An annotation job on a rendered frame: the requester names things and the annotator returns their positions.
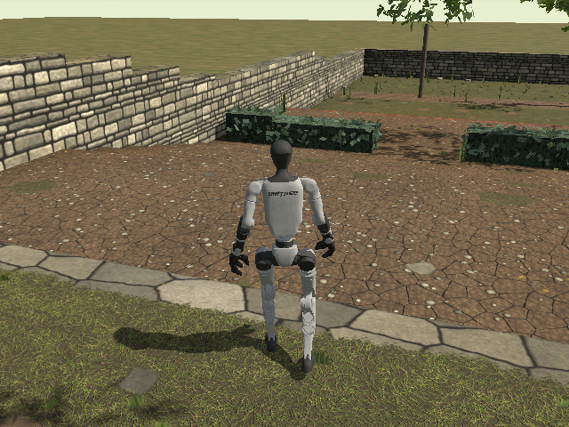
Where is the left robot upper arm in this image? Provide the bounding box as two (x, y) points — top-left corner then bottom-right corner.
(241, 180), (264, 230)

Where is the right robot hand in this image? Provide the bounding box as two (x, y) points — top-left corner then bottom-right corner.
(315, 240), (336, 258)

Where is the robot left thigh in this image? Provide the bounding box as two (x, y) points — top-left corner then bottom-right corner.
(255, 247), (276, 301)

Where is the right robot forearm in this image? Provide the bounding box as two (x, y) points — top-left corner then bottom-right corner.
(317, 212), (333, 244)

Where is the right robot upper arm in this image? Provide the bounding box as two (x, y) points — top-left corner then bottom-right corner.
(301, 178), (326, 226)

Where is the left robot forearm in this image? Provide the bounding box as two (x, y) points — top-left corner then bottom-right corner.
(231, 215), (250, 256)

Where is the robot left shin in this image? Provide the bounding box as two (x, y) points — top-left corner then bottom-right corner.
(261, 286), (276, 341)

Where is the left robot hand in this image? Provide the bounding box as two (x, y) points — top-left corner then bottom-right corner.
(229, 253), (249, 276)

